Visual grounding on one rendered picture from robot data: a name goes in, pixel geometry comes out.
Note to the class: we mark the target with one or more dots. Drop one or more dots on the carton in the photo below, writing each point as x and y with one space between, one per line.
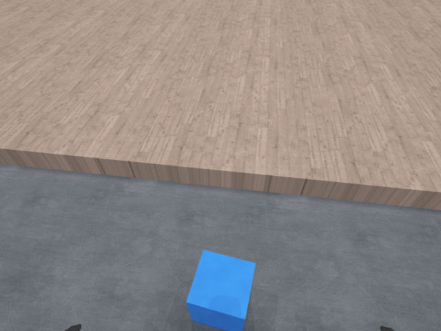
220 291

